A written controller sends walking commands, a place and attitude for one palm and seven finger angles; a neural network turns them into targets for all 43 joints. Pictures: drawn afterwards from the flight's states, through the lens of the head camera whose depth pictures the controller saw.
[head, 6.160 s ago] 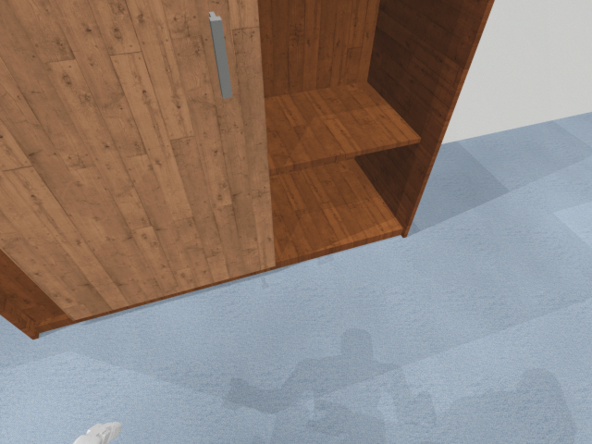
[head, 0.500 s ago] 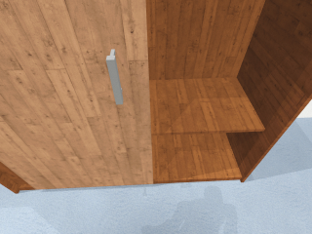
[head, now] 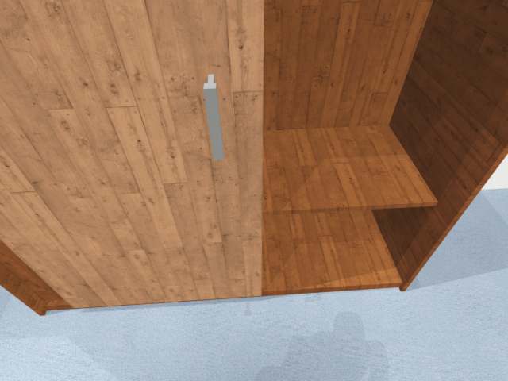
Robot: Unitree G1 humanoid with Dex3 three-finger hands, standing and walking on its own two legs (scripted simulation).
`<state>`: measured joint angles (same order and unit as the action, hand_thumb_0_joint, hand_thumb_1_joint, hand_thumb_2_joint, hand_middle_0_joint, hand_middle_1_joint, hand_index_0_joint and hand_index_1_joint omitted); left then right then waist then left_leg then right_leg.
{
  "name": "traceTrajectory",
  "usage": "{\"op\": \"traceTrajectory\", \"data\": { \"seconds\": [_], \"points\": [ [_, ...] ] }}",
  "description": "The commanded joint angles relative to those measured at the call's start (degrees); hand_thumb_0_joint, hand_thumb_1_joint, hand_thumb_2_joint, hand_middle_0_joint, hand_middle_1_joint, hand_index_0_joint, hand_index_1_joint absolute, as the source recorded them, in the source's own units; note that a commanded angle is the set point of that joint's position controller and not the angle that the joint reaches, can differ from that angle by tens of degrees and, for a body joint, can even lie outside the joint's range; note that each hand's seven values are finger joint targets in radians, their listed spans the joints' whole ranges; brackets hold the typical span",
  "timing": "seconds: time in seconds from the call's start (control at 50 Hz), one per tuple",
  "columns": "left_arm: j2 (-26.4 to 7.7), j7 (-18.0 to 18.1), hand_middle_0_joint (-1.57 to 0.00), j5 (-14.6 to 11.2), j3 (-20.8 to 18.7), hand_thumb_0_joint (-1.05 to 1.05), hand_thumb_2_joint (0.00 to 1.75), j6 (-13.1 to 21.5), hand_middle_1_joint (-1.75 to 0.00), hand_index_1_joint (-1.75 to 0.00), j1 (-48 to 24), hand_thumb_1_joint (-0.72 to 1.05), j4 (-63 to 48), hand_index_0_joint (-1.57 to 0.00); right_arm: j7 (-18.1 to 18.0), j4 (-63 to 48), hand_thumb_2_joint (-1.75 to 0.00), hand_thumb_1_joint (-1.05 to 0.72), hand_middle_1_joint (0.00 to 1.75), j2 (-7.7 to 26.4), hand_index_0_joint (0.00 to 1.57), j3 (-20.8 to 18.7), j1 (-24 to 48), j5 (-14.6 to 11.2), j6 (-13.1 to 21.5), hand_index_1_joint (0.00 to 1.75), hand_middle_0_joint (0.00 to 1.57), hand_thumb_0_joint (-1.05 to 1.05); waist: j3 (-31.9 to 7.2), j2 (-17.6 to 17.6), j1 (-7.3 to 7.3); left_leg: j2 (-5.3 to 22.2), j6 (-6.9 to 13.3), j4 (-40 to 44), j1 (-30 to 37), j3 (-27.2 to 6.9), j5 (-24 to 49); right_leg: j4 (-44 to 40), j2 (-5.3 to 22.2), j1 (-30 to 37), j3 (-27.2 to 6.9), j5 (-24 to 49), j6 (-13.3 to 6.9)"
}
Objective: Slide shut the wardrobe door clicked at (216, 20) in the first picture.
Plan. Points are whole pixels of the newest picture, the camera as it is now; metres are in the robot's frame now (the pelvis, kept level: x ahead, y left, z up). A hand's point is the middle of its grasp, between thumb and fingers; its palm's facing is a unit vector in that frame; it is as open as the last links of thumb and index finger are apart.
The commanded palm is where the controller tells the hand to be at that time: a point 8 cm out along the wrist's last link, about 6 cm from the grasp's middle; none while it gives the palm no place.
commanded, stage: look again from close up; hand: left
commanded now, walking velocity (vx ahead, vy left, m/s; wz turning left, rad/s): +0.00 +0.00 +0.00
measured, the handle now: (215, 118) +0.55 +0.12 +0.14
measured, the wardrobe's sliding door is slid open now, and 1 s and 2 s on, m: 0.59 0.59 0.59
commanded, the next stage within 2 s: shuffle to correct the standing spot in 0.48 s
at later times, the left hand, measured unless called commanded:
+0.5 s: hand out of the picture -0.01 +0.16 -0.17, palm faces +0.02 -0.99 -0.17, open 7.3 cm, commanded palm none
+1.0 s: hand out of the picture +0.03 +0.13 -0.19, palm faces +0.13 -0.98 -0.17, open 7.3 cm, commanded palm none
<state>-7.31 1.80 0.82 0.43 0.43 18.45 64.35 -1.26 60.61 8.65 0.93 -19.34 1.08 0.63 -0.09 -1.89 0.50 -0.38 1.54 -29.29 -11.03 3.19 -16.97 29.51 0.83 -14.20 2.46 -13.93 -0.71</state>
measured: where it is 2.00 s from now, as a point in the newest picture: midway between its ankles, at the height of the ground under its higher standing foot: outside the picture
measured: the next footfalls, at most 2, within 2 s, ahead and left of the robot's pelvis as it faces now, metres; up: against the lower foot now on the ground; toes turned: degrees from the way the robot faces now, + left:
right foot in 1.38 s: +0.27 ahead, -0.20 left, +0.00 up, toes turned +1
left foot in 1.82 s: +0.15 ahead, +0.03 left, +0.00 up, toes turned +15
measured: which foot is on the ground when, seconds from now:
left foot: down 0.00-1.00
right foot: down 0.00-1.00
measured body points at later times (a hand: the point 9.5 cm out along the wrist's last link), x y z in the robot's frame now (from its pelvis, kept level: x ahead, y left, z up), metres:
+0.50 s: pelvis +0.01 +0.00 +0.00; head +0.02 -0.01 +0.45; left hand -0.01 +0.21 -0.16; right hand -0.01 -0.21 -0.16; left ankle -0.01 +0.10 -0.74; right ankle +0.02 -0.11 -0.74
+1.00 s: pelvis +0.08 -0.03 -0.01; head +0.10 -0.02 +0.44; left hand +0.02 +0.18 -0.17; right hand +0.07 -0.24 -0.17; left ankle +0.00 +0.08 -0.73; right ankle +0.02 -0.11 -0.74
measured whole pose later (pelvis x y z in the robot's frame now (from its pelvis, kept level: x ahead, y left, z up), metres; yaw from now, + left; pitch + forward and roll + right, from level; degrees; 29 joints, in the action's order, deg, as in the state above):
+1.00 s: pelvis +0.08 -0.03 -0.01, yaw +5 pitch +2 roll +0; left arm -7.8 1.5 1.5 -1.3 2.1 20.5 63.8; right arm -1.6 64.0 7.0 0.4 -19.0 1.1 1.4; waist 0.8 0.5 0.2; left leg 1.7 2.2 -40.2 -14.8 2.3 -26.1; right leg 35.1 0.1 -12.7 7.8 -24.4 -3.0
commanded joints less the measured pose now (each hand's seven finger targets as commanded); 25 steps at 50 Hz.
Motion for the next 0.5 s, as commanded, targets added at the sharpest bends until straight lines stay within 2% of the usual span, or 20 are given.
{"op": "traceTrajectory", "data": {
  "seconds": [0.0,0.02,0.1,0.14,0.16,0.38,0.48],
  "points": [
    [-4.6,-0.1,-0.20,0.3,-0.6,0.00,0.90,0.6,-0.30,-0.30,3.7,0.90,-2.0,-0.20,-0.4,-2.3,-0.90,-0.90,0.30,5.8,0.20,-1.2,-2.4,0.1,1.3,0.30,0.20,0.00,8.1,1.2,0.39,7.2,1.8,15.0,-11.1,-10.0,-10.6,-3.6,2.7,0.3,-4.0,-3.4,-1.6],
    [-4.9,-0.1,-0.20,0.3,-0.6,0.00,0.90,0.6,-0.30,-0.30,3.6,0.90,-2.1,-0.20,-0.3,-1.8,-0.90,-0.90,0.30,5.5,0.20,-1.1,-2.5,0.1,1.5,0.30,0.20,0.00,8.1,-0.5,0.63,7.2,1.9,15.6,-11.5,-9.9,-10.5,-3.3,2.8,0.8,-3.6,-2.9,-1.6],
    [-4.9,0.0,-0.20,0.2,-0.6,0.00,0.90,0.8,-0.30,-0.30,3.7,0.90,-2.4,-0.20,-0.3,-1.1,-0.90,-0.90,0.30,5.1,0.20,-1.1,-3.1,0.0,1.5,0.30,0.20,0.00,7.2,2.5,0.52,6.5,1.8,14.6,-10.4,-9.3,-8.7,-4.1,3.4,0.5,-4.9,-2.7,-1.5],
    [-4.9,0.0,-0.20,0.2,-0.7,0.00,0.90,0.8,-0.30,-0.30,3.5,0.90,-2.5,-0.20,-0.3,-0.6,-0.90,-0.90,0.30,4.9,0.20,-1.0,-3.6,0.0,1.7,0.30,0.20,0.00,6.9,2.7,0.48,6.5,1.9,14.5,-9.9,-9.2,-7.4,-4.0,3.5,0.5,-4.8,-2.0,-1.5],
    [-4.8,0.0,-0.20,0.1,-0.7,0.00,0.90,0.8,-0.30,-0.30,3.7,0.90,-2.5,-0.20,-0.3,-0.2,-0.90,-0.90,0.30,4.8,0.20,-1.0,-3.5,0.0,1.7,0.30,0.20,0.00,6.5,1.7,0.37,6.5,1.8,14.3,-8.9,-8.9,-6.3,-4.0,3.5,0.1,-5.0,-1.3,-1.5],
    [-4.8,0.2,-0.20,-0.1,-0.6,0.00,0.90,1.3,-0.30,-0.30,3.6,0.90,-1.3,-0.20,-0.6,2.2,-0.90,-0.90,0.30,3.7,0.20,-0.6,-3.8,-0.4,2.1,0.30,0.20,0.00,3.7,2.1,-0.12,5.9,1.4,10.4,-2.8,-5.9,6.6,-4.7,4.7,0.8,-5.8,5.3,-1.4],
    [-4.7,0.3,-0.20,-0.1,-0.6,0.00,0.90,1.4,-0.30,-0.30,3.5,0.90,-0.8,-0.20,-0.9,2.7,-0.90,-0.90,0.30,3.6,0.20,-0.6,-3.3,-0.4,2.1,0.30,0.20,0.00,3.1,1.3,-0.41,6.0,1.1,9.5,-1.1,-5.3,9.5,-4.8,4.8,1.1,-6.2,7.9,-1.5]
  ]
}}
